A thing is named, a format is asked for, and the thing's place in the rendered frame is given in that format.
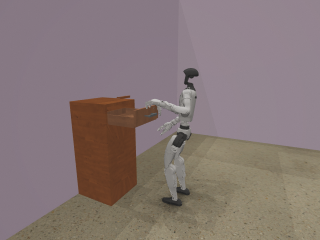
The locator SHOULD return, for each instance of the cabinet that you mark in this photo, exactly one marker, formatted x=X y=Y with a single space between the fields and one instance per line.
x=105 y=155

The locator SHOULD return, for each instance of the left robot upper arm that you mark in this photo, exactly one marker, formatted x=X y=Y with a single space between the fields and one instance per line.
x=186 y=97

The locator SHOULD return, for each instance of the robot right forearm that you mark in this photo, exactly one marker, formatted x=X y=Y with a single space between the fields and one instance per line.
x=175 y=121

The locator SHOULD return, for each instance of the robot left forearm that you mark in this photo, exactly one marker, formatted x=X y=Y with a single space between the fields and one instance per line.
x=173 y=108

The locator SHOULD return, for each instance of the drawer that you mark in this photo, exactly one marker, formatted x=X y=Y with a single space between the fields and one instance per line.
x=131 y=117

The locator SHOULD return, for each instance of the right robot foot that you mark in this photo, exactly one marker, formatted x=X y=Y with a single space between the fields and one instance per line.
x=185 y=191

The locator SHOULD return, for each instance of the left robot hand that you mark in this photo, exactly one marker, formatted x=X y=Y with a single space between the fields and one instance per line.
x=154 y=102

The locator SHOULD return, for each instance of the right robot hand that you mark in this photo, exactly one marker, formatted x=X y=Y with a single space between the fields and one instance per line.
x=167 y=126

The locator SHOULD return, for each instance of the robot right shin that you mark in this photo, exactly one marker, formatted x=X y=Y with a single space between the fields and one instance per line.
x=180 y=172

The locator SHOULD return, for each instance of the handle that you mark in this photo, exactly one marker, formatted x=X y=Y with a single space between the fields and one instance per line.
x=151 y=115
x=123 y=97

